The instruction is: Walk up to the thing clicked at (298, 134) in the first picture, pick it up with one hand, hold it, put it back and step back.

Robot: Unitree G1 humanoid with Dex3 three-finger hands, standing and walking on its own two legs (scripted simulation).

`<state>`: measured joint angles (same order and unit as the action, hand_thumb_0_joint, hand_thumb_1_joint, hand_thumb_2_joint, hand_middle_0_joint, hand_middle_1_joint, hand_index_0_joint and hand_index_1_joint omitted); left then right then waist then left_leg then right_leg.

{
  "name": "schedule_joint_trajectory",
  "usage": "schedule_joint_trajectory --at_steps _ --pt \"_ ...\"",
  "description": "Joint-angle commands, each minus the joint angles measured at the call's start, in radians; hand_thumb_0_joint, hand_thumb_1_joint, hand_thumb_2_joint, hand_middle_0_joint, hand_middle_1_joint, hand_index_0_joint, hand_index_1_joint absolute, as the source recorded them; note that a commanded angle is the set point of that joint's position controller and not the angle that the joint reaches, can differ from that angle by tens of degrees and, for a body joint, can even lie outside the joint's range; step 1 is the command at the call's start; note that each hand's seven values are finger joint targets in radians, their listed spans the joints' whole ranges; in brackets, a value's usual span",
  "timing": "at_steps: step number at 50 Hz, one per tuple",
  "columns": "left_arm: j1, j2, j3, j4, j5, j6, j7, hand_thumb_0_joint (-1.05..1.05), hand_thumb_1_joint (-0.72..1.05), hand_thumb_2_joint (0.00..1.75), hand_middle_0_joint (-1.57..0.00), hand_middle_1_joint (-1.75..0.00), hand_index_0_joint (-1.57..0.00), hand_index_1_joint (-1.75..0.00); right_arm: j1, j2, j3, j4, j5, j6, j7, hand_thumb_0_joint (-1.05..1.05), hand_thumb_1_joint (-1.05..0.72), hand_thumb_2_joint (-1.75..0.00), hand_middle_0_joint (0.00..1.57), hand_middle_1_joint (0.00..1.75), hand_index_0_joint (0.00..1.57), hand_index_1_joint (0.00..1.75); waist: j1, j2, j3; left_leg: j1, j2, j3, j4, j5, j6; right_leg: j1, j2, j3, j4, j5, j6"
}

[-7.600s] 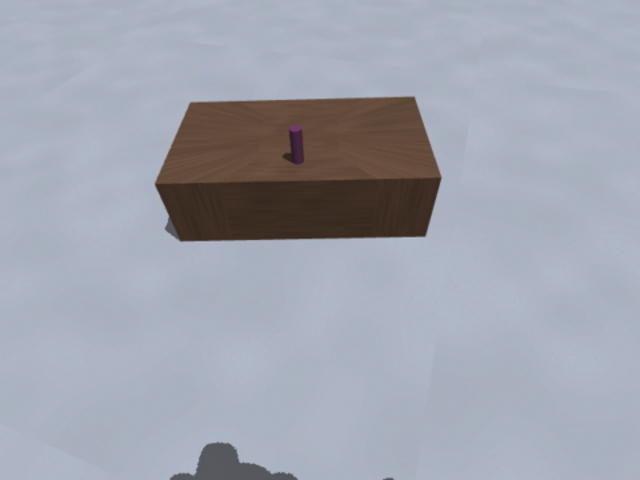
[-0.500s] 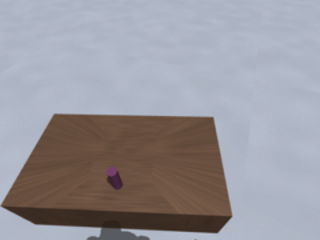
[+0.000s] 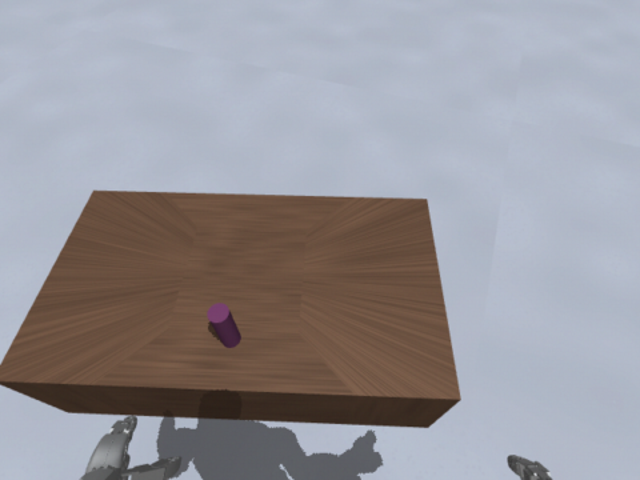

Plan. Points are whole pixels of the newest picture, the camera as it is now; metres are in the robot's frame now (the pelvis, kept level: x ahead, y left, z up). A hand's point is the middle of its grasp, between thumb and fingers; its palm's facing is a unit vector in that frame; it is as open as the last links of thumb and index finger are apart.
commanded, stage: go down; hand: left
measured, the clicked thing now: (225, 326) +0.47 +0.24 -0.37
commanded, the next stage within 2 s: none
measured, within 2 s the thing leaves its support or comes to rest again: neither
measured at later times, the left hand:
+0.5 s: hand (139, 462) +0.17 +0.27 -0.14, palm faces +0.03 -0.94 -0.33, open 16.9 cm
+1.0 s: hand (127, 476) +0.16 +0.28 -0.13, palm faces +0.06 -0.94 -0.34, open 17.2 cm
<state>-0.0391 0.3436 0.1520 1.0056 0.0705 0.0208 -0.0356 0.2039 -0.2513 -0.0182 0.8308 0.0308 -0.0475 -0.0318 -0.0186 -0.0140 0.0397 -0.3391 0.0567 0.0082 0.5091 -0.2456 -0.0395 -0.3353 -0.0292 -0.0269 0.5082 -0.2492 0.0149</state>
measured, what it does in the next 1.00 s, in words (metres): lowers itself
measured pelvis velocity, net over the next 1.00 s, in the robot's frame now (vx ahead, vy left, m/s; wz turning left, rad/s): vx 0.02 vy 0.01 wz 0.03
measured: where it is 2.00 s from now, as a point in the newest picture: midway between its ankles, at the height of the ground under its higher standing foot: outside the picture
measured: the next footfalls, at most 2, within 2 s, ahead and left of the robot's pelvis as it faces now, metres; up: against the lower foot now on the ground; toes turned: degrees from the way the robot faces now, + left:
none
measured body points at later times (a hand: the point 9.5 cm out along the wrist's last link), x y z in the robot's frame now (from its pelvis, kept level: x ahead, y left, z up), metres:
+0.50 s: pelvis +0.03 +0.02 -0.02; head +0.07 +0.03 +0.43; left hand +0.17 +0.32 -0.11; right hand +0.19 -0.24 -0.11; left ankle +0.01 +0.15 -0.74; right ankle +0.00 -0.13 -0.74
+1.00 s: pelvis +0.02 +0.01 -0.05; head +0.06 +0.02 +0.40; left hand +0.15 +0.33 -0.11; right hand +0.18 -0.23 -0.13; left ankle +0.01 +0.15 -0.74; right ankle +0.00 -0.13 -0.74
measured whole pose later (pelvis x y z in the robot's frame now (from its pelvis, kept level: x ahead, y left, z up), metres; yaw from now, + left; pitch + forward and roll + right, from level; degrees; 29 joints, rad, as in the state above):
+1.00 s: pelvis +0.02 +0.01 -0.05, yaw +1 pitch +12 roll -2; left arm 0.35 0.38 0.19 0.17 0.02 0.51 -0.10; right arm 0.25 -0.24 0.00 0.57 0.02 -0.16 -0.13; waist -0.03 0.03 -0.14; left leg -0.70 0.06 -0.05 0.99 -0.50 -0.03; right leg -0.64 -0.04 -0.06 0.92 -0.48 0.03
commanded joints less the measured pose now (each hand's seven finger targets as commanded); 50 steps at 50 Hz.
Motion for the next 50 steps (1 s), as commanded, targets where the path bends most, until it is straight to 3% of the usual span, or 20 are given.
schedule_joint_trajectory --at_steps 1,3,5,6,9,11,19,24,25,26,29,30,37,44,50 --pt "0.096 0.189 0.057 -0.171 0.018 0.085 0.019 0.00 -0.03 0.08 -0.06 -0.02 -0.07 -0.01 0.008 -0.168 -0.067 -0.169 0.000 -0.037 -0.021 0.00 -0.97 -0.91 0.20 0.30 0.20 0.30 0.039 0.081 -0.253 0.078 -0.074 0.036 -0.033 0.218 0.031 0.107 0.025 -0.013 -0.052 0.200 -0.027" --pt "0.064 0.198 0.057 -0.221 0.019 0.146 0.019 0.00 -0.08 0.08 -0.05 -0.02 -0.06 0.00 -0.030 -0.168 -0.062 -0.213 0.007 -0.042 -0.021 0.00 -0.95 -0.91 0.20 0.30 0.20 0.30 0.032 0.069 -0.205 0.053 -0.067 0.031 -0.030 0.176 0.028 0.070 0.030 -0.024 -0.054 0.144 -0.030" --pt "0.057 0.163 0.027 -0.280 0.006 0.193 0.013 0.00 -0.20 0.07 -0.06 -0.02 -0.06 -0.02 -0.030 -0.161 -0.058 -0.239 0.008 -0.046 -0.020 0.00 -0.92 -0.90 0.20 0.30 0.20 0.30 0.019 0.037 -0.182 0.032 -0.060 0.029 -0.024 0.126 0.031 0.038 0.036 -0.029 -0.047 0.088 -0.027" --pt "0.050 0.165 0.032 -0.310 0.000 0.209 0.013 0.00 -0.27 0.07 -0.06 -0.03 -0.06 -0.02 -0.026 -0.157 -0.055 -0.247 0.006 -0.053 -0.020 0.00 -0.92 -0.90 0.20 0.30 0.20 0.30 0.017 0.041 -0.163 0.014 -0.058 0.028 -0.021 0.103 0.030 0.018 0.037 -0.031 -0.042 0.067 -0.026" --pt "0.042 0.181 0.053 -0.393 -0.011 0.239 0.010 0.00 -0.40 0.04 -0.06 -0.03 -0.06 -0.03 -0.009 -0.154 -0.053 -0.265 0.005 -0.068 -0.022 0.00 -0.87 -0.89 0.20 0.30 0.20 0.30 0.012 0.022 -0.178 0.008 -0.054 0.020 -0.001 0.083 0.030 -0.003 0.039 -0.032 -0.019 0.044 -0.023" --pt "0.067 0.174 0.052 -0.468 -0.013 0.250 0.002 0.00 -0.46 0.05 -0.07 -0.04 -0.07 -0.04 0.006 -0.153 -0.056 -0.274 0.003 -0.077 -0.027 0.00 -0.86 -0.88 0.20 0.30 0.20 0.30 -0.001 0.028 -0.235 0.034 -0.053 0.021 0.035 0.141 0.033 -0.001 0.037 -0.028 0.016 0.105 -0.020" --pt "0.146 0.209 0.081 -0.639 0.004 0.289 -0.010 0.00 -0.49 0.03 -0.08 -0.05 -0.08 -0.05 0.005 -0.146 -0.049 -0.289 -0.008 -0.109 -0.055 0.00 -0.86 -0.88 0.20 0.30 0.20 0.30 -0.002 0.106 -0.287 0.005 -0.048 0.006 0.129 0.243 0.024 -0.023 0.031 -0.030 0.107 0.193 -0.017" --pt "0.234 0.178 0.062 -0.687 -0.004 0.343 -0.025 0.00 -0.49 0.03 -0.08 -0.06 -0.07 -0.05 0.011 -0.146 -0.045 -0.296 -0.012 -0.118 -0.065 0.00 -0.85 -0.88 0.20 0.30 0.20 0.30 -0.013 0.103 -0.284 -0.025 -0.043 -0.007 0.178 0.297 0.024 -0.065 0.037 -0.038 0.150 0.209 -0.015" --pt "0.214 0.198 0.073 -0.757 -0.005 0.347 -0.025 0.00 -0.48 0.02 -0.08 -0.04 -0.07 -0.04 -0.004 -0.145 -0.047 -0.316 -0.012 -0.120 -0.069 0.00 -0.85 -0.88 0.20 0.30 0.20 0.30 0.000 0.108 -0.315 -0.022 -0.047 -0.007 0.195 0.318 0.026 -0.059 0.033 -0.037 0.158 0.234 -0.012" --pt "0.263 0.184 0.071 -0.707 -0.007 0.361 -0.030 0.00 -0.49 0.03 -0.08 -0.04 -0.07 -0.04 0.006 -0.145 -0.046 -0.312 -0.011 -0.121 -0.070 0.00 -0.85 -0.88 0.20 0.30 0.20 0.30 -0.014 0.097 -0.301 -0.034 -0.045 -0.006 0.207 0.324 0.027 -0.075 0.034 -0.038 0.165 0.234 -0.012" --pt "0.266 0.193 0.077 -0.778 -0.014 0.385 -0.033 0.00 -0.50 0.03 -0.07 -0.04 -0.07 -0.04 -0.002 -0.142 -0.046 -0.332 -0.013 -0.131 -0.075 0.00 -0.85 -0.88 0.20 0.30 0.20 0.30 -0.002 0.097 -0.312 -0.060 -0.041 -0.019 0.231 0.314 0.028 -0.097 0.035 -0.047 0.190 0.222 -0.012" --pt "0.283 0.176 0.069 -0.760 -0.016 0.393 -0.032 0.00 -0.51 0.02 -0.08 -0.04 -0.07 -0.04 -0.002 -0.141 -0.044 -0.338 -0.015 -0.134 -0.075 0.00 -0.85 -0.88 0.20 0.30 0.20 0.30 -0.012 0.066 -0.293 -0.083 -0.045 -0.015 0.245 0.295 0.033 -0.106 0.033 -0.044 0.193 0.219 -0.007" --pt "0.322 0.208 0.104 -0.892 -0.023 0.420 -0.040 0.00 -0.50 0.06 -0.07 -0.05 -0.06 -0.06 0.005 -0.139 -0.050 -0.375 -0.015 -0.147 -0.083 0.00 -0.86 -0.88 0.20 0.30 0.20 0.30 0.000 0.098 -0.355 -0.117 -0.039 -0.029 0.303 0.295 0.030 -0.161 0.035 -0.048 0.266 0.192 -0.011" --pt "0.361 0.240 0.141 -0.971 -0.035 0.448 -0.041 0.00 -0.50 0.05 -0.07 -0.04 -0.06 -0.05 0.000 -0.128 -0.042 -0.403 -0.012 -0.162 -0.107 0.00 -0.87 -0.89 0.20 0.30 0.20 0.30 -0.001 0.106 -0.333 -0.208 -0.052 -0.027 0.341 0.148 0.038 -0.210 0.029 -0.041 0.288 0.108 -0.008" --pt "0.394 0.235 0.146 -1.025 -0.054 0.462 -0.062 0.00 -0.53 0.06 -0.07 -0.05 -0.06 -0.06 0.001 -0.124 -0.039 -0.420 -0.009 -0.180 -0.127 0.00 -0.86 -0.89 0.20 0.30 0.20 0.30 -0.001 0.105 -0.318 -0.250 -0.051 -0.033 0.349 0.054 0.037 -0.257 0.032 -0.048 0.298 0.017 -0.012"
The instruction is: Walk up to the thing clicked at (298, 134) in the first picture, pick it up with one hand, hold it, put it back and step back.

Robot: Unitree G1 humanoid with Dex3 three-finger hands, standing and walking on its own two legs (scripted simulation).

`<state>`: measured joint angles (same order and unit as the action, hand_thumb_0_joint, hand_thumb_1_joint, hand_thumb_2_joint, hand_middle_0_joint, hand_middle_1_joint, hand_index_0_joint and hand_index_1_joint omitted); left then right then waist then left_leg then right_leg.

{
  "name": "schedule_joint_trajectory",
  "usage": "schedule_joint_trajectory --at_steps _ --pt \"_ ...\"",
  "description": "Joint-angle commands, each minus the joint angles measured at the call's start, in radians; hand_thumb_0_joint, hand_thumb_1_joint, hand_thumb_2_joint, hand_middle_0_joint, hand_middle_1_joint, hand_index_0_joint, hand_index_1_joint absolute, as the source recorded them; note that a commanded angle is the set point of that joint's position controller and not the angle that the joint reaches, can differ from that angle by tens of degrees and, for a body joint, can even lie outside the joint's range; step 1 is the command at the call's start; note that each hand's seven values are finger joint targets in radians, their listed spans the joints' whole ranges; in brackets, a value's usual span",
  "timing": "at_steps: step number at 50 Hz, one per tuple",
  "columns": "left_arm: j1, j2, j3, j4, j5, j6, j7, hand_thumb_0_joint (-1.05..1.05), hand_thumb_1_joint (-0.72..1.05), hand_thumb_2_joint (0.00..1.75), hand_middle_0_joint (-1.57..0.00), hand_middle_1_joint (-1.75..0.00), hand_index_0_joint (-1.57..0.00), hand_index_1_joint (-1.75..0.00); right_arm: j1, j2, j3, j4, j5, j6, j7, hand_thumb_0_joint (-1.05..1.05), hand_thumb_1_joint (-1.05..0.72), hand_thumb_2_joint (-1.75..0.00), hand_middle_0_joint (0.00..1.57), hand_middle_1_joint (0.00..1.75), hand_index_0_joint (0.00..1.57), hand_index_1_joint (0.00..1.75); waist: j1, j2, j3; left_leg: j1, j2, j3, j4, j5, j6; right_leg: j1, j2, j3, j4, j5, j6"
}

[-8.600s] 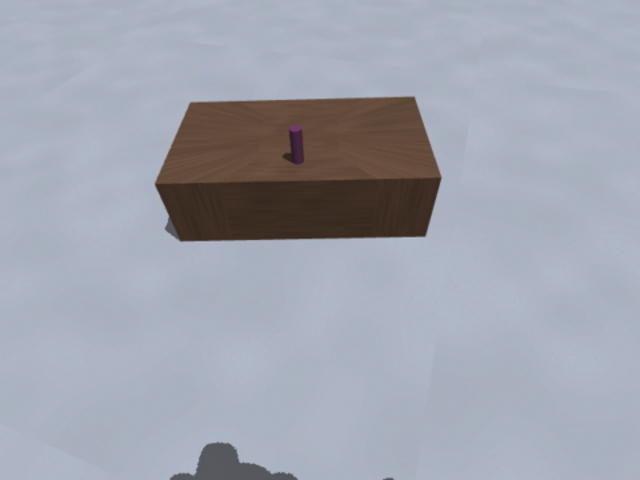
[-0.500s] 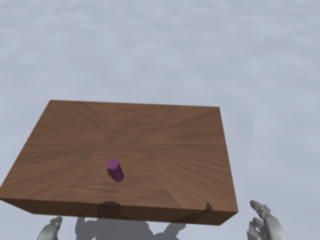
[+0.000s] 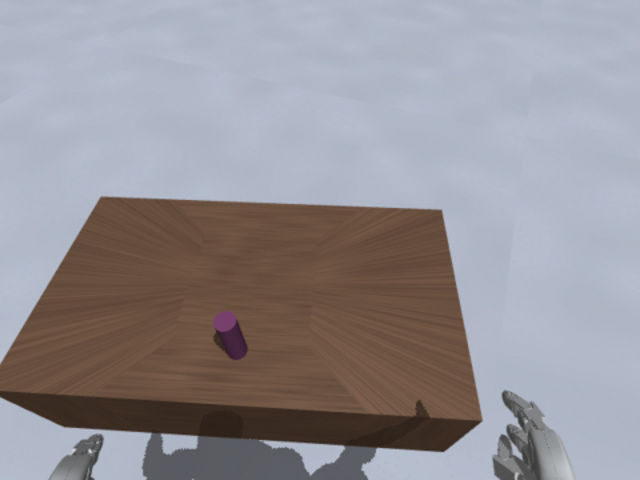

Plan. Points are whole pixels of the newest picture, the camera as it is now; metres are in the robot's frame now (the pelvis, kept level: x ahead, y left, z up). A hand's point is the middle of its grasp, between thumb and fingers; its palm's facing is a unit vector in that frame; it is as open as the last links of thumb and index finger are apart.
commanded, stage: go down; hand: left
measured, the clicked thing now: (231, 336) +0.46 +0.22 -0.31
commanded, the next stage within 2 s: none
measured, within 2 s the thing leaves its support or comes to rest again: neither
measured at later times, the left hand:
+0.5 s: hand (93, 451) +0.19 +0.31 -0.07, palm faces +0.14 -0.93 -0.32, open 17.2 cm
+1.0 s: hand (76, 400) +0.25 +0.35 -0.06, palm faces +0.12 -0.97 -0.20, open 17.5 cm
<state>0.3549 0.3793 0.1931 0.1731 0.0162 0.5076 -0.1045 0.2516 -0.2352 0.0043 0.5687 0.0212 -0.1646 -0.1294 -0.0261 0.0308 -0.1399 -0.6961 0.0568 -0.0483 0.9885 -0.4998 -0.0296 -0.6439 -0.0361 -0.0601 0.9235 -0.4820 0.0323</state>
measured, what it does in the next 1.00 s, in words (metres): stands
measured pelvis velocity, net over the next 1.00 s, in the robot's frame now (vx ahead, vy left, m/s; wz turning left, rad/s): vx -0.02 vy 0.01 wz -0.03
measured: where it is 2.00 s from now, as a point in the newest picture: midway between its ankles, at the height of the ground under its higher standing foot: outside the picture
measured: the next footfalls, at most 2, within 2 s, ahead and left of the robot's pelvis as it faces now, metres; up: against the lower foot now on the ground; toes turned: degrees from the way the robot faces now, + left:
none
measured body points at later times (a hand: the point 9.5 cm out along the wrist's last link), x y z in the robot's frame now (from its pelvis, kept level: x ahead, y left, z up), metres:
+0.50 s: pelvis -0.02 +0.00 -0.01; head +0.03 +0.02 +0.44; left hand +0.18 +0.36 -0.04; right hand +0.13 -0.25 -0.08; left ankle -0.01 +0.13 -0.68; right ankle -0.02 -0.14 -0.68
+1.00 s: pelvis -0.02 +0.01 -0.01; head +0.06 +0.03 +0.43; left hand +0.24 +0.40 -0.04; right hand +0.07 -0.27 -0.11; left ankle -0.01 +0.13 -0.68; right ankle -0.02 -0.14 -0.68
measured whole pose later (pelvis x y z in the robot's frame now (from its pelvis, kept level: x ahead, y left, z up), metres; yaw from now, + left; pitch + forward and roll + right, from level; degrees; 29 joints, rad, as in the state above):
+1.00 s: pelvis -0.02 +0.01 -0.01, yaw -2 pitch +15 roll -3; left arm -0.13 0.60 0.50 0.77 -0.04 0.03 -0.41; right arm 0.32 -0.26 0.01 0.69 -0.01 -0.24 -0.15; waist -0.04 -0.01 -0.09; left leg -0.84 0.06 -0.03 1.07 -0.50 -0.02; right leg -0.79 -0.03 -0.04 1.00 -0.46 0.04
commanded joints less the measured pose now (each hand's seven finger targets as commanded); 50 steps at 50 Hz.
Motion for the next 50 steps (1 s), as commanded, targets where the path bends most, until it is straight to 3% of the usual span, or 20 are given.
schedule_joint_trajectory --at_steps 1,11,17,21,27,32,33,34,36,38,39,40,41,42,44,45,46,47,49,50 --pt "0.001 0.205 0.108 -0.185 0.000 -0.022 0.004 0.00 -0.55 0.06 -0.07 -0.05 -0.06 -0.06 -0.041 -0.142 -0.060 -0.155 -0.001 -0.065 -0.033 0.00 -0.86 -0.89 0.20 0.30 0.20 0.30 -0.007 0.050 -0.141 0.106 -0.051 0.024 -0.122 0.296 0.032 0.050 0.039 -0.012 -0.117 0.245 -0.027" --pt "0.001 0.236 0.138 -0.222 -0.007 -0.028 -0.001 0.00 -0.53 0.06 -0.06 -0.03 -0.05 -0.04 -0.036 -0.140 -0.052 -0.147 -0.001 -0.102 -0.061 0.00 -0.86 -0.89 0.20 0.30 0.20 0.30 0.001 0.073 -0.126 0.063 -0.052 0.022 -0.117 0.215 0.031 0.015 0.042 -0.010 -0.104 0.172 -0.029" --pt "-0.208 0.317 0.193 -0.189 -0.020 -0.072 0.006 0.00 -0.47 0.08 -0.06 -0.03 -0.04 -0.04 -0.025 -0.148 -0.040 -0.116 0.000 -0.132 -0.081 0.00 -0.85 -0.89 0.20 0.30 0.20 0.30 -0.030 0.072 -0.107 0.052 -0.047 0.015 -0.118 0.137 0.035 -0.006 0.038 0.004 -0.117 0.113 -0.026" --pt "-0.357 0.390 0.242 -0.068 -0.044 -0.136 -0.020 0.00 -0.46 0.08 -0.06 -0.02 -0.04 -0.04 -0.025 -0.161 -0.032 -0.071 0.000 -0.156 -0.090 0.00 -0.86 -0.89 0.20 0.30 0.20 0.30 -0.037 0.058 -0.100 0.026 -0.050 0.015 -0.106 0.133 0.039 -0.010 0.032 0.012 -0.119 0.116 -0.024" --pt "-0.499 0.469 0.291 0.110 -0.065 -0.215 -0.121 0.00 -0.46 0.06 -0.07 -0.01 -0.04 -0.03 0.009 -0.185 -0.039 -0.013 -0.004 -0.172 -0.083 0.00 -0.88 -0.90 0.20 0.30 0.20 0.30 -0.024 0.147 -0.179 0.098 -0.045 0.007 -0.136 0.201 0.030 0.021 0.038 0.007 -0.100 0.170 -0.036" --pt "-0.521 0.504 0.350 0.293 -0.084 -0.289 -0.207 0.00 -0.53 0.04 -0.08 -0.02 -0.05 -0.03 0.050 -0.193 -0.044 0.011 -0.009 -0.163 -0.064 0.00 -0.89 -0.90 0.20 0.30 0.20 0.30 0.000 0.119 -0.213 0.103 -0.034 -0.002 -0.121 0.333 0.025 0.028 0.047 -0.014 -0.076 0.251 -0.044" --pt "-0.503 0.491 0.342 0.347 -0.081 -0.308 -0.225 0.00 -0.55 0.04 -0.08 -0.02 -0.05 -0.04 0.053 -0.193 -0.045 0.012 -0.010 -0.160 -0.060 0.00 -0.90 -0.90 0.20 0.30 0.20 0.30 -0.001 0.099 -0.199 0.089 -0.033 -0.001 -0.116 0.351 0.025 0.021 0.048 -0.016 -0.069 0.264 -0.045" --pt "-0.504 0.507 0.352 0.360 -0.081 -0.327 -0.242 0.00 -0.56 0.03 -0.08 -0.01 -0.05 -0.03 0.055 -0.196 -0.046 0.010 -0.011 -0.159 -0.055 0.00 -0.90 -0.90 0.20 0.30 0.20 0.30 0.011 0.108 -0.182 0.073 -0.033 0.004 -0.114 0.351 0.025 0.007 0.049 -0.016 -0.064 0.263 -0.047" --pt "-0.536 0.506 0.356 0.351 -0.084 -0.371 -0.270 0.00 -0.56 0.03 -0.08 -0.01 -0.05 -0.03 0.073 -0.198 -0.053 0.008 -0.015 -0.152 -0.049 0.00 -0.90 -0.90 0.20 0.30 0.20 0.30 0.014 0.127 -0.234 0.107 -0.029 0.005 -0.111 0.395 0.020 0.016 0.050 -0.015 -0.051 0.290 -0.050" --pt "-0.483 0.481 0.352 0.418 -0.086 -0.393 -0.289 0.00 -0.56 0.03 -0.08 -0.01 -0.05 -0.03 0.078 -0.204 -0.059 -0.005 -0.017 -0.141 -0.042 0.00 -0.90 -0.90 0.20 0.30 0.20 0.30 0.014 0.099 -0.229 0.113 -0.025 0.004 -0.106 0.439 0.023 0.010 0.052 -0.015 -0.048 0.315 -0.050" --pt "-0.527 0.498 0.357 0.376 -0.093 -0.412 -0.296 0.00 -0.57 0.04 -0.07 -0.02 -0.05 -0.04 0.084 -0.205 -0.061 -0.004 -0.016 -0.136 -0.038 0.00 -0.90 -0.90 0.20 0.30 0.20 0.30 0.016 0.106 -0.237 0.113 -0.023 0.003 -0.101 0.452 0.023 0.011 0.051 -0.015 -0.043 0.325 -0.049" --pt "-0.471 0.510 0.378 0.484 -0.087 -0.416 -0.296 0.00 -0.57 0.04 -0.08 -0.02 -0.05 -0.04 0.087 -0.206 -0.057 0.000 -0.016 -0.131 -0.036 0.00 -0.90 -0.90 0.20 0.30 0.20 0.30 0.012 0.083 -0.207 0.089 -0.023 0.005 -0.095 0.453 0.025 0.002 0.052 -0.013 -0.040 0.321 -0.047" --pt "-0.582 0.521 0.375 0.350 -0.094 -0.450 -0.301 0.00 -0.59 0.04 -0.08 -0.01 -0.05 -0.03 0.091 -0.209 -0.067 -0.001 -0.021 -0.128 -0.034 0.00 -0.90 -0.90 0.20 0.30 0.20 0.30 0.014 0.104 -0.258 0.104 -0.024 0.008 -0.082 0.467 0.026 0.005 0.049 -0.007 -0.034 0.342 -0.046" --pt "-0.592 0.565 0.401 0.391 -0.087 -0.464 -0.298 0.00 -0.59 0.05 -0.07 -0.01 -0.05 -0.03 0.101 -0.217 -0.070 0.007 -0.021 -0.124 -0.035 0.00 -0.90 -0.90 0.20 0.30 0.20 0.30 0.010 0.117 -0.261 0.111 -0.023 0.010 -0.083 0.455 0.026 -0.001 0.050 -0.006 -0.032 0.327 -0.046" --pt "-0.550 0.522 0.383 0.477 -0.085 -0.490 -0.302 0.00 -0.60 0.05 -0.07 -0.01 -0.05 -0.04 0.092 -0.205 -0.060 0.001 -0.024 -0.119 -0.032 0.00 -0.90 -0.90 0.20 0.30 0.20 0.30 0.002 0.070 -0.189 0.054 -0.024 0.012 -0.082 0.397 0.031 -0.032 0.050 -0.001 -0.033 0.290 -0.044" --pt "-0.652 0.586 0.408 0.375 -0.080 -0.520 -0.299 0.00 -0.58 0.06 -0.07 -0.02 -0.04 -0.04 0.102 -0.219 -0.074 0.002 -0.026 -0.117 -0.033 0.00 -0.90 -0.90 0.20 0.30 0.20 0.30 0.008 0.113 -0.252 0.089 -0.021 0.009 -0.087 0.397 0.028 -0.031 0.048 0.002 -0.026 0.286 -0.047" --pt "-0.686 0.603 0.411 0.369 -0.073 -0.538 -0.296 0.00 -0.58 0.06 -0.07 -0.01 -0.04 -0.04 0.105 -0.213 -0.071 0.007 -0.027 -0.115 -0.038 0.00 -0.90 -0.90 0.20 0.30 0.20 0.30 0.004 0.142 -0.278 0.116 -0.024 0.016 -0.083 0.392 0.026 -0.033 0.046 0.008 -0.029 0.287 -0.046" --pt "-0.691 0.594 0.405 0.414 -0.073 -0.548 -0.298 0.00 -0.56 0.06 -0.07 -0.01 -0.04 -0.03 0.107 -0.210 -0.064 0.011 -0.027 -0.113 -0.040 0.00 -0.90 -0.90 0.20 0.30 0.20 0.30 -0.011 0.116 -0.224 0.099 -0.024 0.017 -0.091 0.354 0.029 -0.045 0.047 0.009 -0.039 0.263 -0.045" --pt "-0.808 0.672 0.448 0.360 -0.079 -0.593 -0.293 0.00 -0.51 0.08 -0.06 -0.01 -0.03 -0.03 0.118 -0.223 -0.067 0.027 -0.030 -0.113 -0.047 0.00 -0.89 -0.90 0.20 0.30 0.20 0.30 -0.020 0.131 -0.265 0.113 -0.027 0.026 -0.081 0.341 0.032 -0.034 0.043 0.022 -0.040 0.277 -0.044" --pt "-0.840 0.672 0.448 0.391 -0.076 -0.607 -0.298 0.00 -0.50 0.07 -0.06 -0.02 -0.04 -0.04 0.114 -0.221 -0.063 0.033 -0.033 -0.115 -0.048 0.00 -0.89 -0.90 0.20 0.30 0.20 0.30 -0.029 0.135 -0.242 0.100 -0.026 0.021 -0.080 0.310 0.032 -0.066 0.044 0.021 -0.037 0.248 -0.045"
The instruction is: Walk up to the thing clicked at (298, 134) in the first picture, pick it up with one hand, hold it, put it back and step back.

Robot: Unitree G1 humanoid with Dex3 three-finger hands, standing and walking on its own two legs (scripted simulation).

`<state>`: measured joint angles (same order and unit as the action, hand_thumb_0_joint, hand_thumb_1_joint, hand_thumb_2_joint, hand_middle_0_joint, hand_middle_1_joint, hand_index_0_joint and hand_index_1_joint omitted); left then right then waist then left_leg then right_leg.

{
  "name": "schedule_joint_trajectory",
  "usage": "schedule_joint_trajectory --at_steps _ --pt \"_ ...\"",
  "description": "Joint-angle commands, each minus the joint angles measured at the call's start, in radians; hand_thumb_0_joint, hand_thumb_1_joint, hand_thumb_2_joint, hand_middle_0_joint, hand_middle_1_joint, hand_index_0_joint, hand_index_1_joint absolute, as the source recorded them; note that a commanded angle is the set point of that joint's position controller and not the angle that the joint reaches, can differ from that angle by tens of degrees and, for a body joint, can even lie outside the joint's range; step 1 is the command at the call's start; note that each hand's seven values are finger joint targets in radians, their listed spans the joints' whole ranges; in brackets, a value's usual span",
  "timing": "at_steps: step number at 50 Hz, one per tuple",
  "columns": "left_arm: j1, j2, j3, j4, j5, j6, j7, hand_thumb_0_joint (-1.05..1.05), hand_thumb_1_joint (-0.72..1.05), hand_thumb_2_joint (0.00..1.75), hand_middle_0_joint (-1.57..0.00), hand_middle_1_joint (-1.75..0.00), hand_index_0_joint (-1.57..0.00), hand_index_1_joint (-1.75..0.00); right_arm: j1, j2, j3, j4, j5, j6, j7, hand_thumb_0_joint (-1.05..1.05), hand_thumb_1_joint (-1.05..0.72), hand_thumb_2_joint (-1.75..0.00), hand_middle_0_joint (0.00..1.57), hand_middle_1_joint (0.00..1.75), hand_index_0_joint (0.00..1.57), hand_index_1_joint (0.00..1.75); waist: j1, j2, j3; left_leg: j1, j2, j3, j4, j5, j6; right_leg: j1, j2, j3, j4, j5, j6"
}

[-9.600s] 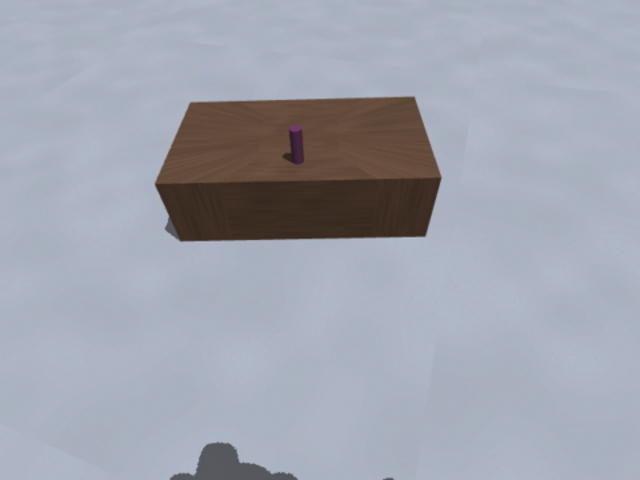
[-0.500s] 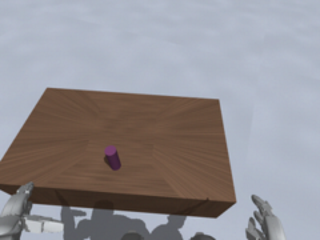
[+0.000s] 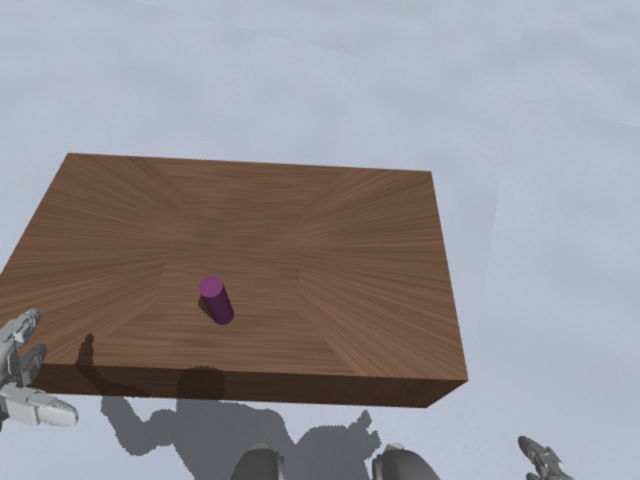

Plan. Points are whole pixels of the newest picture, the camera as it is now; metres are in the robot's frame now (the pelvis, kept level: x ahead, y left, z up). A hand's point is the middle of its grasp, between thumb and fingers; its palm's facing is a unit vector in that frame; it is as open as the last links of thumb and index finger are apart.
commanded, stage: go down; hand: left
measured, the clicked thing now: (217, 301) +0.48 +0.22 -0.30
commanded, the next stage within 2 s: none
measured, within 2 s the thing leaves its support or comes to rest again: neither
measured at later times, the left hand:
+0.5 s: hand (39, 324) +0.32 +0.38 -0.03, palm faces +0.19 -0.97 -0.15, open 17.1 cm
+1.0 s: hand (30, 308) +0.34 +0.39 -0.02, palm faces +0.20 -0.97 -0.12, open 17.3 cm
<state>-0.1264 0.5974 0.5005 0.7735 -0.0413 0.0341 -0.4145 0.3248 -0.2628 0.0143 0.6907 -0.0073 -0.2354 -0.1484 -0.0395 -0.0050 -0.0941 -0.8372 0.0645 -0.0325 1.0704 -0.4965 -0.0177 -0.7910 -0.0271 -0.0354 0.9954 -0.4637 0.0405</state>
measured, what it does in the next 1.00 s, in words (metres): stands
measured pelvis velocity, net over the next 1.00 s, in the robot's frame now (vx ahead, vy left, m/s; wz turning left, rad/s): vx -0.01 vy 0.01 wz -0.01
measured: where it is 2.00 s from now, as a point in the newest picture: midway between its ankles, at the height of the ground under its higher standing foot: outside the picture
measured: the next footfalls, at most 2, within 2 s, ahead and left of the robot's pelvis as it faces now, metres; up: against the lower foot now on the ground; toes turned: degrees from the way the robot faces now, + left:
none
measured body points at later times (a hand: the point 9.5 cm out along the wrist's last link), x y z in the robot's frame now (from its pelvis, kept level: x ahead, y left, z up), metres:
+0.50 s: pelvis -0.01 +0.00 -0.01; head +0.12 +0.04 +0.42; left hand +0.31 +0.43 -0.01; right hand +0.08 -0.28 -0.10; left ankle +0.01 +0.12 -0.67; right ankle +0.01 -0.15 -0.67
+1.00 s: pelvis -0.01 +0.01 -0.02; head +0.13 +0.06 +0.41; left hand +0.33 +0.45 -0.01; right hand +0.09 -0.27 -0.11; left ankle +0.01 +0.12 -0.67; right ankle +0.01 -0.15 -0.67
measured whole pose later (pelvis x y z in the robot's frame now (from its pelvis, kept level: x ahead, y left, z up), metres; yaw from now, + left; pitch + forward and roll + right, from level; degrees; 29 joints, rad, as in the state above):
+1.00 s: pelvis -0.01 +0.01 -0.02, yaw +0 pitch +21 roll -4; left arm -0.48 0.81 0.65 1.11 -0.06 -0.21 -0.55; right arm 0.27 -0.28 0.07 0.69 -0.04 -0.19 -0.14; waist -0.07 -0.04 -0.08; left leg -1.01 0.07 -0.05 1.15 -0.51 -0.01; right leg -0.94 -0.02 -0.05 1.05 -0.46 0.04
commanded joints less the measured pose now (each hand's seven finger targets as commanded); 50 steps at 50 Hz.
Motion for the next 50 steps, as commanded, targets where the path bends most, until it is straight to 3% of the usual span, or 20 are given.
schedule_joint_trajectory --at_steps 1,8,9,10,11,12,13,14,15,18,20,27,28,34,38,42,43,46,47,50 --pt "-0.388 0.458 0.147 -0.174 -0.024 -0.147 0.005 0.00 -0.50 0.08 -0.06 -0.02 -0.03 -0.04 0.040 -0.195 -0.071 -0.083 -0.006 -0.045 -0.029 0.00 -0.89 -0.90 0.20 0.30 0.20 0.30 -0.024 0.177 -0.272 0.235 -0.030 0.000 -0.163 0.287 0.018 0.061 0.036 -0.006 -0.101 0.208 -0.054" --pt "-0.408 0.480 0.139 0.075 -0.015 -0.166 -0.054 0.00 -0.40 0.07 -0.05 -0.01 -0.03 -0.02 0.044 -0.204 -0.050 -0.084 -0.015 -0.029 -0.026 0.00 -0.87 -0.89 0.20 0.30 0.20 0.30 0.000 0.188 -0.296 0.187 -0.041 0.011 -0.173 0.169 0.019 0.071 0.033 -0.006 -0.127 0.139 -0.059" --pt "-0.344 0.452 0.122 0.183 -0.017 -0.158 -0.065 0.00 -0.41 0.05 -0.06 0.00 -0.04 -0.01 0.042 -0.206 -0.045 -0.083 -0.016 -0.027 -0.025 0.00 -0.88 -0.90 0.20 0.30 0.20 0.30 -0.012 0.153 -0.250 0.147 -0.040 0.011 -0.162 0.187 0.021 0.061 0.031 -0.008 -0.126 0.151 -0.058" --pt "-0.404 0.480 0.137 0.110 -0.025 -0.170 -0.072 0.00 -0.44 0.04 -0.06 -0.01 -0.04 -0.02 0.048 -0.208 -0.045 -0.084 -0.016 -0.026 -0.024 0.00 -0.88 -0.90 0.20 0.30 0.20 0.30 0.004 0.153 -0.313 0.155 -0.041 0.016 -0.152 0.215 0.022 0.091 0.028 -0.001 -0.126 0.173 -0.057" --pt "-0.368 0.474 0.130 0.200 -0.023 -0.167 -0.079 0.00 -0.46 0.04 -0.06 -0.01 -0.05 -0.02 0.044 -0.207 -0.040 -0.084 -0.014 -0.023 -0.024 0.00 -0.88 -0.90 0.20 0.30 0.20 0.30 -0.007 0.140 -0.280 0.132 -0.040 0.015 -0.144 0.226 0.023 0.075 0.030 -0.005 -0.122 0.180 -0.057" --pt "-0.472 0.535 0.160 0.060 -0.031 -0.191 -0.082 0.00 -0.49 0.03 -0.07 -0.02 -0.06 -0.03 0.049 -0.207 -0.040 -0.087 -0.014 -0.021 -0.022 0.00 -0.89 -0.90 0.20 0.30 0.20 0.30 0.013 0.180 -0.357 0.164 -0.039 0.016 -0.139 0.246 0.021 0.089 0.031 -0.002 -0.115 0.195 -0.058" --pt "-0.383 0.507 0.149 0.215 -0.027 -0.182 -0.085 0.00 -0.48 0.04 -0.07 -0.01 -0.05 -0.02 0.042 -0.208 -0.036 -0.091 -0.012 -0.019 -0.022 0.00 -0.89 -0.90 0.20 0.30 0.20 0.30 -0.004 0.130 -0.295 0.131 -0.038 0.015 -0.140 0.243 0.024 0.082 0.031 -0.008 -0.114 0.185 -0.056" --pt "-0.421 0.511 0.155 0.162 -0.033 -0.201 -0.089 0.00 -0.48 0.04 -0.07 -0.02 -0.05 -0.03 0.045 -0.210 -0.037 -0.091 -0.013 -0.015 -0.020 0.00 -0.89 -0.90 0.20 0.30 0.20 0.30 0.003 0.132 -0.295 0.121 -0.036 0.012 -0.132 0.253 0.024 0.065 0.035 -0.008 -0.105 0.194 -0.059" --pt "-0.395 0.504 0.156 0.213 -0.036 -0.207 -0.090 0.00 -0.48 0.05 -0.06 -0.01 -0.05 -0.03 0.031 -0.212 -0.036 -0.095 -0.012 -0.016 -0.018 0.00 -0.89 -0.90 0.20 0.30 0.20 0.30 -0.004 0.121 -0.287 0.115 -0.036 0.012 -0.127 0.247 0.023 0.050 0.036 -0.010 -0.099 0.184 -0.059" --pt "-0.452 0.571 0.195 0.143 -0.035 -0.249 -0.091 0.00 -0.46 0.05 -0.06 0.00 -0.04 -0.02 0.047 -0.217 -0.041 -0.091 -0.016 -0.007 -0.016 0.00 -0.89 -0.90 0.20 0.30 0.20 0.30 0.009 0.146 -0.344 0.145 -0.036 0.011 -0.117 0.301 0.024 0.061 0.032 -0.007 -0.082 0.221 -0.061" --pt "-0.482 0.576 0.201 0.106 -0.037 -0.268 -0.099 0.00 -0.44 0.06 -0.06 0.00 -0.03 -0.02 0.053 -0.218 -0.041 -0.079 -0.020 -0.004 -0.015 0.00 -0.90 -0.90 0.20 0.30 0.20 0.30 0.004 0.191 -0.387 0.202 -0.032 -0.001 -0.110 0.368 0.016 0.035 0.031 -0.012 -0.061 0.254 -0.063" --pt "-0.532 0.613 0.225 0.064 -0.042 -0.283 -0.107 0.00 -0.45 0.06 -0.06 0.00 -0.04 -0.02 0.078 -0.226 -0.044 -0.048 -0.028 0.010 -0.025 0.00 -0.91 -0.91 0.20 0.30 0.20 0.30 -0.001 0.215 -0.459 0.268 -0.032 -0.005 -0.086 0.449 0.017 0.049 0.029 -0.006 -0.070 0.310 -0.059" --pt "-0.481 0.592 0.219 0.141 -0.041 -0.271 -0.110 0.00 -0.43 0.06 -0.06 0.00 -0.04 -0.02 0.070 -0.222 -0.039 -0.047 -0.029 0.011 -0.026 0.00 -0.91 -0.91 0.20 0.30 0.20 0.30 -0.001 0.205 -0.422 0.242 -0.031 -0.006 -0.084 0.446 0.017 0.039 0.028 -0.009 -0.069 0.303 -0.059" --pt "-0.452 0.554 0.194 0.184 -0.043 -0.258 -0.117 0.00 -0.48 0.06 -0.06 0.00 -0.03 -0.02 0.077 -0.222 -0.036 -0.055 -0.027 0.019 -0.020 0.00 -0.91 -0.91 0.20 0.30 0.20 0.30 0.006 0.180 -0.372 0.222 -0.023 -0.018 -0.100 0.445 0.012 0.002 0.036 -0.028 -0.064 0.276 -0.065" --pt "-0.501 0.561 0.184 0.174 -0.046 -0.267 -0.117 0.00 -0.50 0.05 -0.06 0.00 -0.04 -0.02 0.063 -0.219 -0.036 -0.066 -0.024 0.020 -0.016 0.00 -0.91 -0.90 0.20 0.30 0.20 0.30 -0.004 0.173 -0.332 0.176 -0.026 -0.011 -0.105 0.342 0.016 -0.008 0.037 -0.022 -0.069 0.220 -0.064" --pt "-0.573 0.600 0.207 0.133 -0.051 -0.293 -0.120 0.00 -0.51 0.04 -0.06 -0.01 -0.04 -0.02 0.061 -0.222 -0.038 -0.063 -0.025 0.020 -0.020 0.00 -0.91 -0.90 0.20 0.30 0.20 0.30 -0.013 0.175 -0.364 0.164 -0.028 -0.009 -0.100 0.294 0.019 -0.002 0.035 -0.014 -0.066 0.207 -0.060" --pt "-0.574 0.599 0.203 0.139 -0.049 -0.297 -0.120 0.00 -0.56 0.07 -0.08 -0.02 -0.04 -0.06 0.061 -0.223 -0.038 -0.063 -0.027 0.019 -0.018 0.00 -0.90 -0.90 0.20 0.30 0.20 0.30 -0.015 0.187 -0.366 0.178 -0.029 -0.007 -0.098 0.296 0.018 -0.011 0.035 -0.013 -0.066 0.204 -0.061" --pt "-0.584 0.613 0.211 0.149 -0.048 -0.308 -0.124 0.00 -0.43 0.06 -0.06 0.00 -0.03 -0.02 0.060 -0.228 -0.035 -0.060 -0.032 0.019 -0.019 0.00 -0.90 -0.90 0.20 0.30 0.20 0.30 -0.016 0.200 -0.387 0.197 -0.026 -0.017 -0.091 0.322 0.015 -0.028 0.034 -0.016 -0.054 0.210 -0.062" --pt "-0.614 0.644 0.225 0.111 -0.045 -0.311 -0.124 0.00 -0.44 0.06 -0.06 0.00 -0.03 -0.02 0.073 -0.226 -0.033 -0.057 -0.033 0.021 -0.020 0.00 -0.90 -0.90 0.20 0.30 0.20 0.30 -0.012 0.217 -0.433 0.212 -0.028 -0.015 -0.078 0.354 0.015 -0.008 0.032 -0.014 -0.049 0.236 -0.062" --pt "-0.584 0.629 0.226 0.157 -0.049 -0.308 -0.131 0.00 -0.45 0.06 -0.06 0.00 -0.03 -0.02 0.068 -0.229 -0.029 -0.060 -0.035 0.022 -0.019 0.00 -0.90 -0.90 0.20 0.30 0.20 0.30 -0.009 0.230 -0.415 0.217 -0.026 -0.023 -0.082 0.353 0.009 -0.039 0.034 -0.020 -0.039 0.215 -0.066"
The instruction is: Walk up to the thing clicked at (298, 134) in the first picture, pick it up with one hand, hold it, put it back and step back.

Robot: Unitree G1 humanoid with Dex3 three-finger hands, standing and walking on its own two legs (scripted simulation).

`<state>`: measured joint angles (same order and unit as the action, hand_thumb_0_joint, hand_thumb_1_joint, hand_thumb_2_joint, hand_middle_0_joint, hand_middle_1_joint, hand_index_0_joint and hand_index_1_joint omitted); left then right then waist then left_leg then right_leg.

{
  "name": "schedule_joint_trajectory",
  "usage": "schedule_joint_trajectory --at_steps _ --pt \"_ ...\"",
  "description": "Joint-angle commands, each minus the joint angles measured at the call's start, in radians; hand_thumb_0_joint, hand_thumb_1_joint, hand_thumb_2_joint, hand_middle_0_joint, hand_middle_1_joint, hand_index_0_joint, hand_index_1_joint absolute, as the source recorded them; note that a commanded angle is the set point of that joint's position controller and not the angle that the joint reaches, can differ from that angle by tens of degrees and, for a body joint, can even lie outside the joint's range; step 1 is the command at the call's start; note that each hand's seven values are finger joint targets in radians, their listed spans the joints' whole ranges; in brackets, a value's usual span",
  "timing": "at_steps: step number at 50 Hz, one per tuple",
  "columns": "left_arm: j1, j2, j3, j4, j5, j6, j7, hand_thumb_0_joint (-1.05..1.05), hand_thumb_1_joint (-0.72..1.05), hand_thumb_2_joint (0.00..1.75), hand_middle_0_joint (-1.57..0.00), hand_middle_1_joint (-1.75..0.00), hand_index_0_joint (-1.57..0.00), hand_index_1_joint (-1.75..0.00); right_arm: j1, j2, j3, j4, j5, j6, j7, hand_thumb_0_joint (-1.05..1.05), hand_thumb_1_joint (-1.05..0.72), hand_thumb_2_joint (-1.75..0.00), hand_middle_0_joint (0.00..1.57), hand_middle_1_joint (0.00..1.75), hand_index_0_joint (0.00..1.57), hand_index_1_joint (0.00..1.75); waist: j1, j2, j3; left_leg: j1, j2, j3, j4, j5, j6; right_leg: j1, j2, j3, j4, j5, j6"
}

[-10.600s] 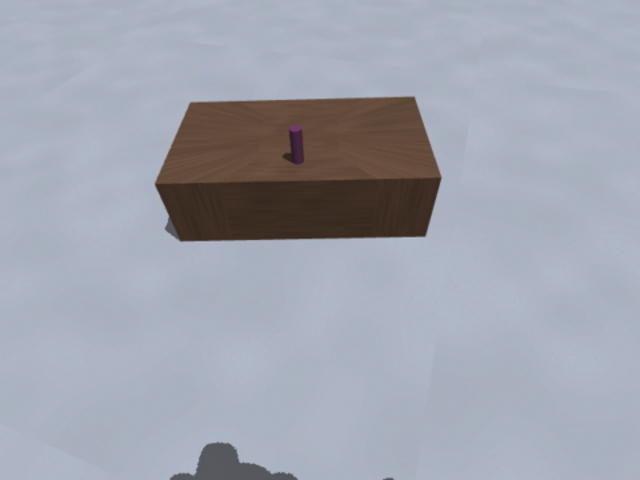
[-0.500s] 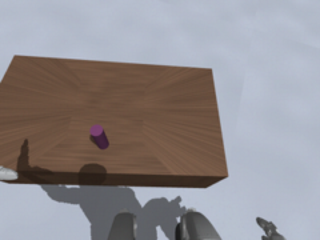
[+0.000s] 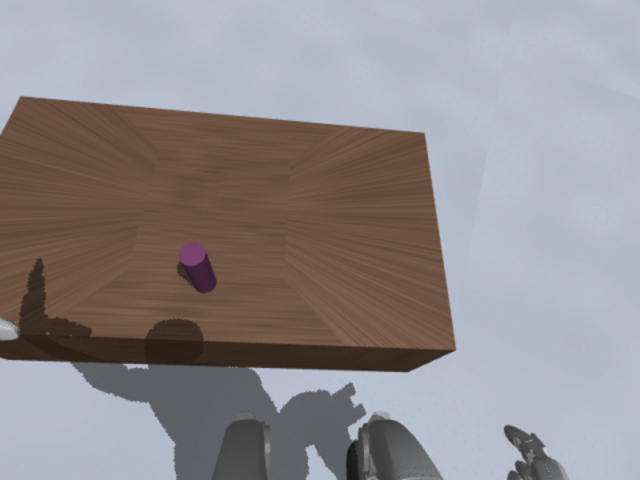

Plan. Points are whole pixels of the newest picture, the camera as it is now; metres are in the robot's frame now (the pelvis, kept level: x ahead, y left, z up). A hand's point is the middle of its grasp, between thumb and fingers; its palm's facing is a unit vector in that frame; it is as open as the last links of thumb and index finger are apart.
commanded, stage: go down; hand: left
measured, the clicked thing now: (199, 269) +0.48 +0.22 -0.28
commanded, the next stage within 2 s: none
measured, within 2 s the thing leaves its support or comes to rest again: neither
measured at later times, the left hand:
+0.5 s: hand out of the picture +0.36 +0.40 +0.00, palm faces +0.20 -0.97 -0.11, open 17.2 cm
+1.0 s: hand out of the picture +0.37 +0.41 +0.00, palm faces +0.20 -0.97 -0.09, open 17.2 cm
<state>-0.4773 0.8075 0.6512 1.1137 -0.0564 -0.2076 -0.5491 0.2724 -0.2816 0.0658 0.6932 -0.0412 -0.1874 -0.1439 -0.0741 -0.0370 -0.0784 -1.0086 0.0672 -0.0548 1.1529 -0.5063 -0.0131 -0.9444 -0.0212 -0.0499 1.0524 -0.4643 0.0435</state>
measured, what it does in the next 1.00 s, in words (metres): stands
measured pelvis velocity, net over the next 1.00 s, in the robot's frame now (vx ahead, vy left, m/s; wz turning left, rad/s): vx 0.00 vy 0.00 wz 0.00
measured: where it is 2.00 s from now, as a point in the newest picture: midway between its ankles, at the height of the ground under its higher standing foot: outside the picture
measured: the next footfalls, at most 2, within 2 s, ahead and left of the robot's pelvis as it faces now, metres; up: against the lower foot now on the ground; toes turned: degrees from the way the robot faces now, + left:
none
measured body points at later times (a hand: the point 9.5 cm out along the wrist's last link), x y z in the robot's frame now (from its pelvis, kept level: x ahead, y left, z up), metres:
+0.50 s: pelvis +0.00 +0.00 -0.01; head +0.14 +0.06 +0.41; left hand +0.35 +0.45 +0.01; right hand +0.09 -0.27 -0.10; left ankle +0.02 +0.12 -0.65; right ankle +0.02 -0.16 -0.65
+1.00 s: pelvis +0.00 +0.00 -0.02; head +0.15 +0.06 +0.40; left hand +0.35 +0.46 +0.00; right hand +0.08 -0.27 -0.11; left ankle +0.02 +0.12 -0.65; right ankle +0.02 -0.16 -0.65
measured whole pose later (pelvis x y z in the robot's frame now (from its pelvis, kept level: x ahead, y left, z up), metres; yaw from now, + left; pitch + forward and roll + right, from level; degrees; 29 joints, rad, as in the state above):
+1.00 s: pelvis +0.00 +0.00 -0.02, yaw +0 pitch +24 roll -5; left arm -0.56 0.91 0.72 1.16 -0.09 -0.23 -0.63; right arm 0.28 -0.30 0.10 0.68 -0.05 -0.18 -0.14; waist -0.10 -0.03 -0.09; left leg -1.15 0.07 -0.08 1.25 -0.53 -0.02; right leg -1.07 -0.02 -0.06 1.14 -0.49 0.04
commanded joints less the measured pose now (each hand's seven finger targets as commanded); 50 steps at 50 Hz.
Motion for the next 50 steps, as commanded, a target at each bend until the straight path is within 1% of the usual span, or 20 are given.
schedule_joint_trajectory --at_steps 1,6,7,8,9,10,11,16,18,21,23,25,30,35,38,41,45,46,48,50 --pt "-0.227 0.412 0.068 -0.171 -0.032 -0.067 -0.003 0.00 -0.45 0.06 -0.06 0.00 -0.04 -0.03 0.121 -0.213 -0.080 -0.056 -0.001 -0.023 -0.023 0.00 -0.90 -0.90 0.20 0.30 0.20 0.30 0.024 0.269 -0.430 0.389 -0.024 -0.011 -0.162 0.382 0.002 0.090 0.029 -0.012 -0.089 0.216 -0.069" --pt "-0.220 0.414 0.071 -0.163 -0.041 -0.060 -0.012 0.00 -0.48 0.06 -0.06 -0.01 -0.04 -0.03 0.128 -0.215 -0.073 -0.061 -0.002 -0.020 -0.021 0.00 -0.90 -0.90 0.20 0.30 0.20 0.30 0.026 0.255 -0.447 0.388 -0.027 -0.009 -0.137 0.447 0.002 0.090 0.029 -0.013 -0.080 0.255 -0.068" --pt "-0.217 0.419 0.072 -0.159 -0.043 -0.059 -0.016 0.00 -0.46 0.06 -0.06 0.00 -0.03 -0.02 0.124 -0.215 -0.074 -0.063 0.000 -0.022 -0.021 0.00 -0.90 -0.90 0.20 0.30 0.20 0.30 0.025 0.259 -0.431 0.380 -0.028 -0.005 -0.136 0.430 0.004 0.091 0.028 -0.009 -0.086 0.249 -0.067" --pt "-0.264 0.431 0.079 -0.205 -0.049 -0.066 -0.019 0.00 -0.47 0.07 -0.06 -0.01 -0.03 -0.03 0.127 -0.213 -0.073 -0.063 0.000 -0.020 -0.021 0.00 -0.90 -0.90 0.20 0.30 0.20 0.30 0.024 0.270 -0.457 0.386 -0.027 -0.007 -0.133 0.426 0.003 0.092 0.029 -0.010 -0.081 0.249 -0.067" --pt "-0.208 0.409 0.073 -0.124 -0.047 -0.057 -0.021 0.00 -0.48 0.05 -0.06 0.00 -0.04 -0.02 0.128 -0.214 -0.073 -0.062 0.000 -0.022 -0.023 0.00 -0.91 -0.90 0.20 0.30 0.20 0.30 0.016 0.239 -0.422 0.372 -0.025 -0.012 -0.133 0.426 0.003 0.081 0.031 -0.015 -0.078 0.244 -0.065" --pt "-0.214 0.404 0.073 -0.141 -0.053 -0.061 -0.020 0.00 -0.48 0.06 -0.06 -0.01 -0.03 -0.03 0.132 -0.216 -0.072 -0.059 0.000 -0.022 -0.019 0.00 -0.91 -0.90 0.20 0.30 0.20 0.30 0.020 0.219 -0.430 0.362 -0.026 -0.013 -0.126 0.450 0.006 0.086 0.029 -0.014 -0.073 0.262 -0.066" --pt "-0.227 0.440 0.095 -0.152 -0.051 -0.067 -0.020 0.00 -0.49 0.07 -0.06 -0.01 -0.03 -0.03 0.132 -0.216 -0.072 -0.055 0.001 -0.020 -0.019 0.00 -0.90 -0.90 0.20 0.30 0.20 0.30 0.024 0.241 -0.445 0.364 -0.027 -0.013 -0.118 0.457 0.004 0.080 0.030 -0.015 -0.067 0.264 -0.065" --pt "-0.250 0.456 0.100 -0.141 -0.045 -0.078 -0.028 0.00 -0.47 0.09 -0.06 -0.01 -0.02 -0.04 0.134 -0.215 -0.067 -0.055 -0.006 -0.016 -0.018 0.00 -0.90 -0.90 0.20 0.30 0.20 0.30 0.018 0.235 -0.449 0.351 -0.031 -0.010 -0.098 0.461 0.009 0.071 0.027 -0.009 -0.057 0.273 -0.063" --pt "-0.289 0.474 0.106 -0.172 -0.044 -0.085 -0.029 0.00 -0.48 0.08 -0.06 -0.01 -0.03 -0.04 0.133 -0.219 -0.069 -0.056 -0.004 -0.016 -0.017 0.00 -0.91 -0.91 0.20 0.30 0.20 0.30 0.021 0.252 -0.461 0.356 -0.031 -0.014 -0.105 0.438 0.006 0.057 0.027 -0.008 -0.051 0.253 -0.066" --pt "-0.278 0.462 0.098 -0.130 -0.046 -0.084 -0.035 0.00 -0.47 0.08 -0.05 -0.02 -0.03 -0.04 0.127 -0.222 -0.066 -0.060 -0.008 -0.014 -0.016 0.00 -0.90 -0.90 0.20 0.30 0.20 0.30 0.014 0.241 -0.442 0.338 -0.030 -0.015 -0.108 0.382 0.008 0.043 0.028 -0.011 -0.052 0.217 -0.066" --pt "-0.301 0.488 0.106 -0.138 -0.042 -0.085 -0.036 0.00 -0.47 0.08 -0.06 -0.02 -0.03 -0.04 0.132 -0.218 -0.061 -0.059 -0.007 -0.012 -0.017 0.00 -0.90 -0.90 0.20 0.30 0.20 0.30 0.012 0.243 -0.457 0.313 -0.036 -0.006 -0.100 0.359 0.012 0.067 0.025 -0.003 -0.055 0.223 -0.064" --pt "-0.308 0.495 0.109 -0.145 -0.045 -0.084 -0.041 0.00 -0.48 0.08 -0.06 -0.02 -0.03 -0.05 0.138 -0.224 -0.061 -0.056 -0.008 -0.012 -0.016 0.00 -0.90 -0.90 0.20 0.30 0.20 0.30 0.014 0.265 -0.471 0.341 -0.031 -0.013 -0.096 0.390 0.007 0.044 0.026 -0.009 -0.044 0.227 -0.066" --pt "-0.343 0.507 0.104 -0.135 -0.045 -0.083 -0.049 0.00 -0.47 0.08 -0.06 -0.02 -0.03 -0.05 0.131 -0.227 -0.056 -0.061 -0.008 -0.013 -0.015 0.00 -0.90 -0.90 0.20 0.30 0.20 0.30 0.008 0.294 -0.459 0.334 -0.028 -0.025 -0.097 0.350 0.001 0.000 0.029 -0.016 -0.029 0.184 -0.069" --pt "-0.344 0.521 0.111 -0.119 -0.047 -0.080 -0.054 0.00 -0.47 0.08 -0.06 -0.03 -0.03 -0.05 0.135 -0.233 -0.052 -0.070 -0.006 -0.013 -0.015 0.00 -0.90 -0.90 0.20 0.30 0.20 0.30 0.008 0.269 -0.457 0.313 -0.028 -0.027 -0.097 0.322 0.005 -0.002 0.031 -0.018 -0.027 0.168 -0.069" --pt "-0.336 0.526 0.112 -0.106 -0.050 -0.074 -0.057 0.00 -0.48 0.08 -0.06 -0.03 -0.03 -0.06 0.128 -0.224 -0.048 -0.078 -0.002 -0.012 -0.018 0.00 -0.90 -0.90 0.20 0.30 0.20 0.30 0.004 0.238 -0.441 0.251 -0.036 -0.009 -0.094 0.254 0.014 0.045 0.031 -0.004 -0.045 0.156 -0.064" --pt "-0.311 0.522 0.119 -0.114 -0.059 -0.077 -0.063 0.00 -0.50 0.07 -0.07 -0.03 -0.04 -0.05 0.128 -0.226 -0.048 -0.079 0.001 -0.012 -0.018 0.00 -0.90 -0.90 0.20 0.30 0.20 0.30 0.010 0.244 -0.459 0.249 -0.037 -0.010 -0.086 0.283 0.013 0.048 0.029 -0.004 -0.035 0.176 -0.064" --pt "-0.279 0.529 0.131 -0.126 -0.067 -0.081 -0.074 0.00 -0.49 0.07 -0.06 -0.03 -0.03 -0.05 0.139 -0.231 -0.046 -0.068 -0.002 -0.010 -0.018 0.00 -0.90 -0.90 0.20 0.30 0.20 0.30 0.020 0.278 -0.501 0.327 -0.033 -0.025 -0.061 0.435 0.002 0.009 0.029 -0.019 -0.012 0.238 -0.067" --pt "-0.306 0.546 0.137 -0.162 -0.069 -0.085 -0.075 0.00 -0.48 0.07 -0.07 -0.03 -0.04 -0.05 0.137 -0.233 -0.049 -0.068 0.000 -0.012 -0.019 0.00 -0.90 -0.90 0.20 0.30 0.20 0.30 0.024 0.294 -0.500 0.345 -0.033 -0.025 -0.064 0.430 0.000 0.001 0.030 -0.016 -0.015 0.225 -0.068" --pt "-0.301 0.528 0.139 -0.147 -0.076 -0.091 -0.079 0.00 -0.49 0.08 -0.06 -0.03 -0.03 -0.05 0.150 -0.229 -0.044 -0.058 -0.005 -0.011 -0.018 0.00 -0.90 -0.90 0.20 0.30 0.20 0.30 0.011 0.274 -0.509 0.342 -0.033 -0.027 -0.048 0.486 0.002 0.014 0.028 -0.020 -0.007 0.269 -0.066" --pt "-0.315 0.519 0.135 -0.167 -0.078 -0.095 -0.078 0.00 -0.49 0.09 -0.06 -0.03 -0.03 -0.06 0.143 -0.227 -0.048 -0.060 -0.003 -0.014 -0.017 0.00 -0.90 -0.90 0.20 0.30 0.20 0.30 0.010 0.274 -0.511 0.341 -0.035 -0.024 -0.044 0.477 0.004 0.012 0.029 -0.014 -0.007 0.270 -0.066"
